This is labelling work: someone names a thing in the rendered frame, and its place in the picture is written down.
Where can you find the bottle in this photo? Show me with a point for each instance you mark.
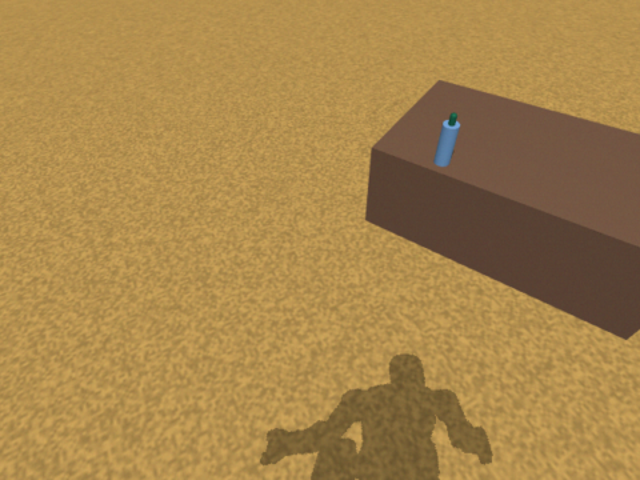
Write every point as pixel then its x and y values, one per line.
pixel 447 139

